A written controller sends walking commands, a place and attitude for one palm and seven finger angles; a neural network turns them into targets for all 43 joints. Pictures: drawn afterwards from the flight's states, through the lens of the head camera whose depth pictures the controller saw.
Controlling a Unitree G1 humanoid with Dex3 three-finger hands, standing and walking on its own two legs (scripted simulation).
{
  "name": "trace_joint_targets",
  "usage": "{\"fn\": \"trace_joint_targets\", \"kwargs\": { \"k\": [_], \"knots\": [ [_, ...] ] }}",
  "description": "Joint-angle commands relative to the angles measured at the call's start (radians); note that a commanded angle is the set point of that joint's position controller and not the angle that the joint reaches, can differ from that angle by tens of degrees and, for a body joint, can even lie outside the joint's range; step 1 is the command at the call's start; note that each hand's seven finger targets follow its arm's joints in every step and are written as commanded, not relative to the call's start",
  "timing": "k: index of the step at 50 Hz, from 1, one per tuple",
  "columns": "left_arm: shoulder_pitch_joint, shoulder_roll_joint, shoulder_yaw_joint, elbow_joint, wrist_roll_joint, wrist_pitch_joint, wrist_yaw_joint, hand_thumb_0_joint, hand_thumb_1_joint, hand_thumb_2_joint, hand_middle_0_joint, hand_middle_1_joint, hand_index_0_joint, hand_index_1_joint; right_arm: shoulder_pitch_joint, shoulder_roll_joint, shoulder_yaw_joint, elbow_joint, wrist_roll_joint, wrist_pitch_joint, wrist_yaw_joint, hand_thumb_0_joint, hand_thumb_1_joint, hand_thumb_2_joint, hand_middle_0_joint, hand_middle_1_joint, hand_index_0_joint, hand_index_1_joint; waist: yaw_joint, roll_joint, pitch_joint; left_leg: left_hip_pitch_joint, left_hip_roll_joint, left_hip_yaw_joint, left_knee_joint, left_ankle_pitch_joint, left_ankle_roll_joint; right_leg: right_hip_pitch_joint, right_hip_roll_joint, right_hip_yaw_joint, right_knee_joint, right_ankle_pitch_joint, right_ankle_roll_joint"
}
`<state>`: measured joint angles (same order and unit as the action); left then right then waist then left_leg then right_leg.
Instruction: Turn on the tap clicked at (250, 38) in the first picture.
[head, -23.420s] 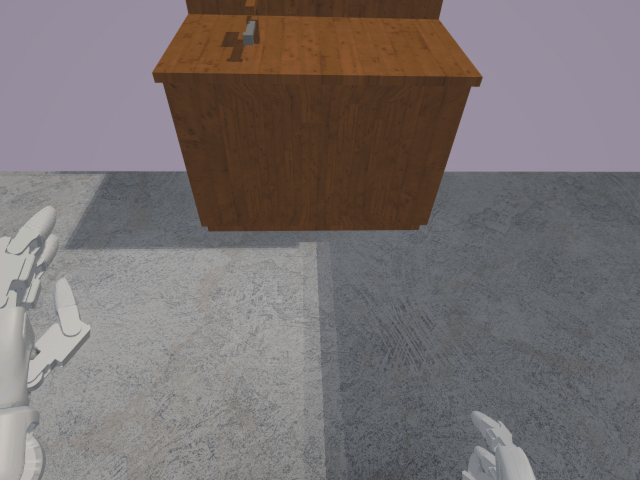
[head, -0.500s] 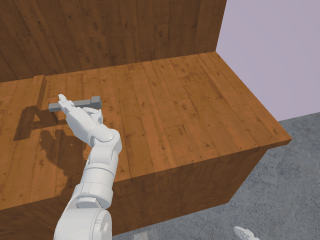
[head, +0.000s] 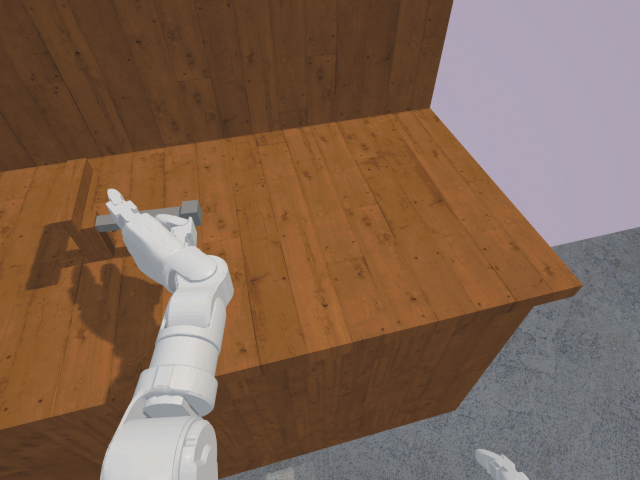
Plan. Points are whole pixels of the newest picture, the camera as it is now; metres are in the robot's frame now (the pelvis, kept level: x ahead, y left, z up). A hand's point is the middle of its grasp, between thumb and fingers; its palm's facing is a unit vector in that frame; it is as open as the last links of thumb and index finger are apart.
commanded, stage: lift the hand up off the lever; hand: left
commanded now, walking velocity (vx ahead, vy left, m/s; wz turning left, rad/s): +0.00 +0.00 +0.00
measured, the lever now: (191, 213) +0.48 +0.22 +0.06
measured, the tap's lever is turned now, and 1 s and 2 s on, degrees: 84 84 84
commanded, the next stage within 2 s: draw the hand back beside the body in 0.76 s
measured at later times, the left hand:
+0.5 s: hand (185, 224) +0.38 +0.18 +0.14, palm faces +0.77 -0.64 -0.07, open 7.8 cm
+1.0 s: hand (210, 223) +0.38 +0.15 +0.15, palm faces +0.53 -0.84 -0.10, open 7.8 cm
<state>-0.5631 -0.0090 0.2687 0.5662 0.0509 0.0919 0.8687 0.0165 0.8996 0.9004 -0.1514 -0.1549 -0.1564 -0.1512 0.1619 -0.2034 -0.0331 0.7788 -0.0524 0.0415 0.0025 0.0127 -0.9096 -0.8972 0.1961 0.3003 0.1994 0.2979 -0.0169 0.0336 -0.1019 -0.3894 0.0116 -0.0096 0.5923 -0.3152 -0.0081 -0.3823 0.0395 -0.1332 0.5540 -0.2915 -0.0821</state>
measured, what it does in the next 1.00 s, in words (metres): stands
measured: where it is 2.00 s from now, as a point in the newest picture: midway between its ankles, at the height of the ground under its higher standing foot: outside the picture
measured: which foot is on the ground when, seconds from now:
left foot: down 0.00-1.00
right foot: down 0.00-1.00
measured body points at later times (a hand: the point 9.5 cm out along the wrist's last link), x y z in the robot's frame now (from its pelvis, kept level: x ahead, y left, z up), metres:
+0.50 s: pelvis -0.01 +0.00 +0.00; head -0.01 -0.01 +0.45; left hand +0.34 +0.21 +0.14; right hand +0.19 -0.21 -0.10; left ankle -0.01 +0.12 -0.73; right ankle +0.00 -0.06 -0.73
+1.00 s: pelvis +0.00 -0.01 +0.01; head -0.02 -0.03 +0.46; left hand +0.34 +0.19 +0.15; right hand +0.15 -0.24 -0.11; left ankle -0.01 +0.12 -0.73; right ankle +0.00 -0.06 -0.73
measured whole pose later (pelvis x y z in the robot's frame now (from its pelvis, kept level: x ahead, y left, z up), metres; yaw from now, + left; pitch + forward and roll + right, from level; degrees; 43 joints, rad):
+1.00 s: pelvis +0.00 -0.01 +0.01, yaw -2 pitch +1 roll +1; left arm -0.35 0.05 0.11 0.23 0.01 0.20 0.55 0.02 0.90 0.90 -0.15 -0.16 -0.15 -0.15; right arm 0.14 -0.20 -0.01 0.73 -0.01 0.09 -0.05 0.01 -0.91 -0.90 0.20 0.30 0.20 0.30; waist 0.01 0.04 -0.06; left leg -0.22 0.01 0.02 0.48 -0.27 -0.01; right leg -0.25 0.04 -0.10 0.49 -0.26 -0.09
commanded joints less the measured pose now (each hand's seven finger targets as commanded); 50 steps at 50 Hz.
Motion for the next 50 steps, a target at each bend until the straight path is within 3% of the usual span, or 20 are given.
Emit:
{"fn": "trace_joint_targets", "kwargs": {
  "k": [1,7,9,12,14,18,19,21,24,28,29,33,38,39,43,44,45,46,48,50],
  "knots": [
    [-0.354,0.089,-0.072,-0.302,0.036,-0.039,-0.004,0.000,0.900,0.900,-0.150,-0.150,-0.150,-0.150,-0.084,-0.109,-0.036,-0.147,-0.003,-0.042,-0.001,0.000,-0.900,-0.900,0.200,0.300,0.200,0.300,0.016,-0.054,-0.337,0.114,-0.009,0.015,-0.027,0.393,0.014,0.249,-0.071,0.083,-0.046,0.463,0.063],
    [-0.275,0.053,-0.099,-0.367,0.008,0.016,-0.026,0.000,0.900,0.900,-0.150,-0.150,-0.150,-0.150,-0.110,-0.110,-0.034,-0.156,0.007,-0.041,-0.003,0.000,-0.900,-0.900,0.200,0.300,0.200,0.300,0.024,-0.116,-0.288,0.138,-0.003,0.014,-0.047,0.427,0.009,0.272,-0.075,0.076,-0.066,0.499,0.065],
    [-0.258,0.070,-0.088,-0.417,0.007,0.027,-0.027,0.000,0.900,0.900,-0.150,-0.150,-0.150,-0.150,-0.127,-0.110,-0.036,-0.157,0.007,-0.040,-0.005,0.000,-0.900,-0.900,0.200,0.300,0.200,0.300,0.040,-0.093,-0.287,0.160,0.000,0.009,-0.054,0.457,0.002,0.276,-0.067,0.068,-0.065,0.479,0.055],
    [-0.307,0.004,-0.169,-0.451,0.020,0.047,-0.025,0.000,0.900,0.900,-0.150,-0.150,-0.150,-0.150,-0.151,-0.099,-0.030,-0.151,0.006,-0.048,0.002,0.000,-0.900,-0.900,0.200,0.300,0.200,0.300,0.027,-0.055,-0.252,0.185,0.004,0.008,-0.053,0.454,-0.010,0.225,-0.063,0.063,-0.073,0.409,0.048],
    [-0.318,0.032,-0.146,-0.442,0.021,0.061,-0.020,0.000,0.900,0.900,-0.150,-0.150,-0.150,-0.150,-0.167,-0.100,-0.029,-0.139,0.006,-0.050,0.000,0.000,-0.900,-0.900,0.200,0.300,0.200,0.300,0.035,-0.050,-0.212,0.174,0.005,-0.003,-0.068,0.407,-0.016,0.204,-0.058,0.062,-0.088,0.332,0.044],
    [-0.376,0.036,-0.144,-0.436,0.023,0.072,-0.004,0.000,0.900,0.900,-0.150,-0.150,-0.150,-0.150,-0.195,-0.089,-0.019,-0.134,0.006,-0.056,-0.005,0.000,-0.900,-0.900,0.200,0.300,0.200,0.300,0.035,-0.064,-0.235,0.166,-0.004,0.001,-0.073,0.329,-0.008,0.206,-0.065,0.075,-0.109,0.258,0.052],
    [-0.381,0.076,-0.108,-0.417,0.023,0.075,-0.003,0.000,0.900,0.900,-0.150,-0.150,-0.150,-0.150,-0.199,-0.092,-0.020,-0.126,0.007,-0.052,-0.010,0.000,-0.900,-0.900,0.200,0.300,0.200,0.300,0.041,-0.068,-0.226,0.157,-0.004,-0.007,-0.085,0.304,-0.012,0.210,-0.061,0.075,-0.117,0.218,0.050],
    [-0.406,0.027,-0.152,-0.403,0.028,0.080,0.000,0.000,0.900,0.900,-0.150,-0.150,-0.150,-0.150,-0.207,-0.084,-0.014,-0.127,0.006,-0.055,-0.008,0.000,-0.900,-0.900,0.200,0.300,0.200,0.300,0.033,-0.062,-0.231,0.163,-0.004,-0.004,-0.086,0.289,-0.012,0.200,-0.063,0.075,-0.119,0.199,0.051],
    [-0.354,0.069,-0.101,-0.368,0.018,0.093,-0.001,0.000,0.900,0.900,-0.150,-0.150,-0.150,-0.150,-0.207,-0.088,-0.016,-0.127,0.007,-0.048,-0.009,0.000,-0.900,-0.900,0.200,0.300,0.200,0.300,0.050,-0.061,-0.243,0.156,-0.006,-0.004,-0.094,0.284,-0.009,0.223,-0.062,0.078,-0.127,0.204,0.052],
    [-0.368,0.032,-0.132,-0.336,0.007,0.110,-0.011,0.000,0.900,0.900,-0.150,-0.150,-0.150,-0.150,-0.217,-0.086,-0.008,-0.133,0.013,-0.047,-0.012,0.000,-0.900,-0.900,0.200,0.300,0.200,0.300,0.038,-0.093,-0.206,0.140,-0.008,0.002,-0.103,0.244,0.006,0.226,-0.074,0.091,-0.155,0.197,0.061],
    [-0.362,0.076,-0.091,-0.312,0.004,0.111,-0.014,0.000,0.900,0.900,-0.150,-0.150,-0.150,-0.150,-0.218,-0.093,-0.011,-0.125,0.016,-0.043,-0.016,0.000,-0.900,-0.900,0.200,0.300,0.200,0.300,0.044,-0.094,-0.192,0.130,-0.006,-0.005,-0.114,0.216,0.005,0.224,-0.071,0.090,-0.165,0.154,0.058],
    [-0.424,0.030,-0.143,-0.349,0.015,0.100,-0.010,0.000,0.900,0.900,-0.150,-0.150,-0.150,-0.150,-0.215,-0.088,-0.010,-0.128,0.013,-0.057,-0.011,0.000,-0.900,-0.900,0.200,0.300,0.200,0.300,0.033,-0.063,-0.209,0.155,-0.006,0.003,-0.104,0.248,0.009,0.211,-0.074,0.094,-0.159,0.194,0.057],
    [-0.414,0.061,-0.118,-0.388,0.021,0.074,0.000,0.000,0.900,0.900,-0.150,-0.150,-0.150,-0.150,-0.199,-0.088,-0.016,-0.127,0.008,-0.063,-0.008,0.000,-0.900,-0.900,0.200,0.300,0.200,0.300,0.042,-0.083,-0.266,0.160,-0.006,0.001,-0.093,0.285,0.008,0.243,-0.074,0.094,-0.139,0.251,0.062],
    [-0.400,0.108,-0.077,-0.384,0.021,0.072,-0.001,0.000,0.900,0.900,-0.150,-0.150,-0.150,-0.150,-0.202,-0.094,-0.019,-0.123,0.008,-0.058,-0.011,0.000,-0.900,-0.900,0.200,0.300,0.200,0.300,0.050,-0.075,-0.262,0.156,-0.005,-0.002,-0.096,0.285,0.008,0.249,-0.071,0.094,-0.142,0.240,0.059],
    [-0.370,0.066,-0.107,-0.398,0.020,0.081,-0.001,0.000,0.900,0.900,-0.150,-0.150,-0.150,-0.150,-0.192,-0.094,-0.019,-0.135,0.007,-0.057,-0.009,0.000,-0.900,-0.900,0.200,0.300,0.200,0.300,0.048,-0.088,-0.282,0.160,-0.007,0.010,-0.091,0.331,0.010,0.276,-0.078,0.094,-0.125,0.340,0.063],
    [-0.266,0.084,-0.256,-0.459,0.054,0.073,-0.166,0.000,0.900,0.900,-0.151,-0.153,-0.151,-0.153,-0.154,-0.128,-0.018,-0.147,0.017,-0.027,-0.032,0.000,-0.900,-0.900,0.200,0.300,0.200,0.300,0.001,-0.136,-0.258,0.189,-0.014,0.019,-0.097,0.358,0.031,0.298,-0.069,0.121,-0.084,0.440,0.059],
    [-0.237,0.171,-0.169,-0.513,0.034,0.057,-0.237,0.000,0.900,0.900,-0.152,-0.156,-0.152,-0.156,-0.134,-0.126,-0.023,-0.184,0.032,-0.018,-0.048,0.000,-0.900,-0.900,0.200,0.300,0.200,0.300,0.026,-0.113,-0.314,0.213,-0.016,0.027,-0.101,0.401,0.041,0.343,-0.073,0.129,-0.081,0.529,0.059],
    [-0.220,0.209,-0.151,-0.574,0.020,0.041,-0.280,0.000,0.900,0.900,-0.153,-0.159,-0.153,-0.159,-0.133,-0.124,-0.022,-0.203,0.035,-0.013,-0.059,0.000,-0.900,-0.900,0.200,0.300,0.200,0.300,0.039,-0.092,-0.355,0.229,-0.021,0.032,-0.104,0.430,0.046,0.392,-0.077,0.138,-0.073,0.605,0.067],
    [-0.064,0.230,-0.153,-0.623,-0.013,0.033,-0.383,0.000,0.900,0.900,-0.155,-0.165,-0.155,-0.165,-0.130,-0.113,-0.010,-0.231,0.053,0.002,-0.075,0.000,-0.900,-0.900,0.200,0.300,0.200,0.300,0.048,-0.116,-0.318,0.226,-0.017,0.032,-0.115,0.424,0.046,0.427,-0.079,0.149,-0.079,0.672,0.080],
    [0.074,0.256,-0.142,-0.629,-0.072,0.019,-0.503,0.000,0.900,0.900,-0.157,-0.171,-0.157,-0.171,-0.140,-0.111,0.008,-0.255,0.074,0.019,-0.086,0.000,-0.900,-0.900,0.200,0.300,0.200,0.300,0.056,-0.128,-0.213,0.212,-0.012,0.032,-0.144,0.372,0.048,0.414,-0.071,0.155,-0.107,0.611,0.079]
  ]
}}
